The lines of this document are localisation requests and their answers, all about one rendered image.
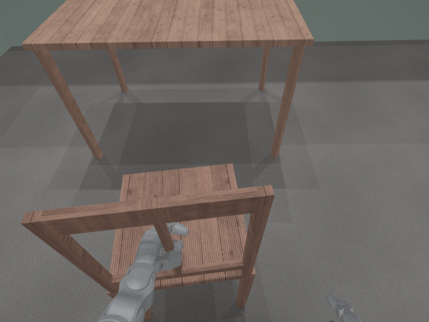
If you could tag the robot right hand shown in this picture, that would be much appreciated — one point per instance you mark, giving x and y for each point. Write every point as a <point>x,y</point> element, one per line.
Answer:
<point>342,309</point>

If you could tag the robot left forearm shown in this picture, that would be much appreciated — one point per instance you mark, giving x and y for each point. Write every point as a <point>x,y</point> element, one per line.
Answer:
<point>135,296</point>

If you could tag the table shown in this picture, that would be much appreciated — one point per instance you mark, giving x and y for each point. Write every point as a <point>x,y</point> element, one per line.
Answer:
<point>145,24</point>

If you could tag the chair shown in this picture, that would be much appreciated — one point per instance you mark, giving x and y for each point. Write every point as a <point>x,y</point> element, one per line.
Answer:
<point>204,199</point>

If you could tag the robot left hand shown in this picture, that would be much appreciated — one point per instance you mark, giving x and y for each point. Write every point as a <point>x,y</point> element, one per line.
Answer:
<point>150,247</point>

